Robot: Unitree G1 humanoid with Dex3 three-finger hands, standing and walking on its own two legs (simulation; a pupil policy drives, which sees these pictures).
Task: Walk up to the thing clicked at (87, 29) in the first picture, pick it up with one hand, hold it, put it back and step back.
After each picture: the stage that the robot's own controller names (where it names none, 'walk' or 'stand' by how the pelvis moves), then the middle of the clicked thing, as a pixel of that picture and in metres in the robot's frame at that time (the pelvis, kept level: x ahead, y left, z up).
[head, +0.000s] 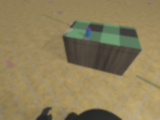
stand; (88, 32) +1.08 +0.08 -0.08
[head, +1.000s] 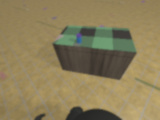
walk; (79, 38) +0.94 +0.23 -0.07
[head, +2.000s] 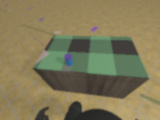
walk; (68, 60) +0.52 +0.25 -0.07
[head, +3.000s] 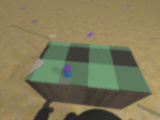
stand; (67, 71) +0.41 +0.21 -0.08
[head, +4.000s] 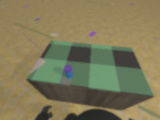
stand; (68, 71) +0.41 +0.20 -0.09
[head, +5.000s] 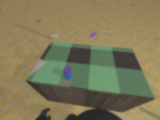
stand; (68, 73) +0.40 +0.20 -0.09
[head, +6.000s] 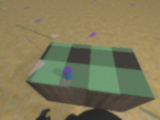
stand; (68, 73) +0.39 +0.21 -0.09
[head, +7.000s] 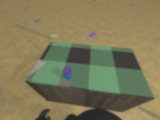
stand; (67, 73) +0.39 +0.20 -0.09
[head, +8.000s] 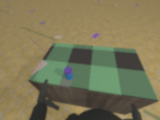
rise first; (68, 73) +0.39 +0.22 -0.08
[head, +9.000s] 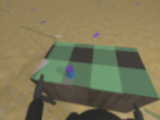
go down; (70, 72) +0.40 +0.21 -0.08
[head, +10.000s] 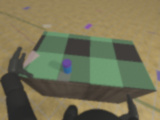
go down; (67, 66) +0.41 +0.19 -0.03
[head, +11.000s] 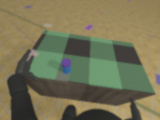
close in; (66, 66) +0.40 +0.19 -0.02
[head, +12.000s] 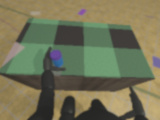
close; (57, 59) +0.42 +0.21 +0.02
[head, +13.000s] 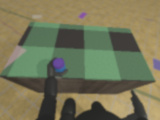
lift; (60, 66) +0.37 +0.19 +0.01
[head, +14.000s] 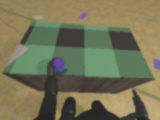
lift; (60, 66) +0.37 +0.19 +0.02
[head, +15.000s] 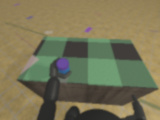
hold; (63, 67) +0.33 +0.17 +0.11
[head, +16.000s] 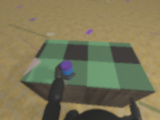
hold; (67, 70) +0.33 +0.16 +0.08
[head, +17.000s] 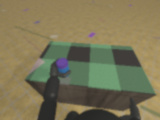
crouch; (63, 68) +0.32 +0.19 +0.11
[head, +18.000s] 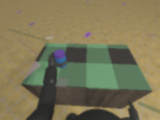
lower; (60, 59) +0.39 +0.21 +0.12
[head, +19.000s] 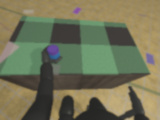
lower; (54, 54) +0.45 +0.21 +0.02
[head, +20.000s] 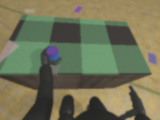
lower; (54, 55) +0.44 +0.21 +0.03
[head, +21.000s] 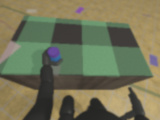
lower; (55, 56) +0.43 +0.21 +0.02
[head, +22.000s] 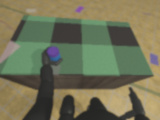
lower; (54, 56) +0.44 +0.21 +0.03
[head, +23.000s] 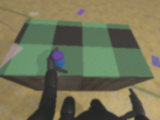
withdraw; (59, 59) +0.42 +0.19 +0.02
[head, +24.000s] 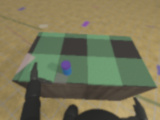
sink last; (66, 68) +0.39 +0.18 -0.02
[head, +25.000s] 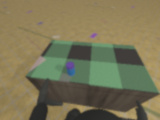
stand; (70, 69) +0.42 +0.19 -0.03
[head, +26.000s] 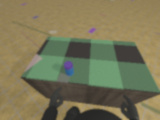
stand; (69, 68) +0.40 +0.19 -0.02
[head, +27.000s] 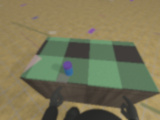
stand; (68, 68) +0.40 +0.20 -0.02
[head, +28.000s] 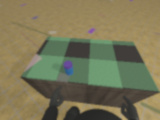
stand; (68, 68) +0.41 +0.19 -0.02
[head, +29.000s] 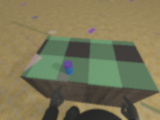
stand; (68, 67) +0.41 +0.20 -0.02
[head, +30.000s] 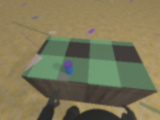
stand; (69, 67) +0.42 +0.19 -0.03
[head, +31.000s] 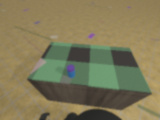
walk; (71, 71) +0.43 +0.18 -0.08
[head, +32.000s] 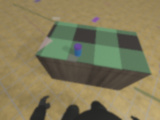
walk; (77, 50) +0.58 +0.14 -0.07
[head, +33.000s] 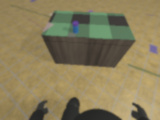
walk; (75, 27) +0.90 +0.24 -0.05
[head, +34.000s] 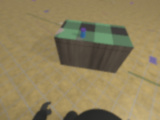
stand; (83, 33) +1.03 +0.15 -0.08
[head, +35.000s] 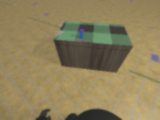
stand; (81, 34) +1.03 +0.17 -0.09
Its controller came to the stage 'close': yes
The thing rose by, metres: 0.20
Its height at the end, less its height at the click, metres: +0.00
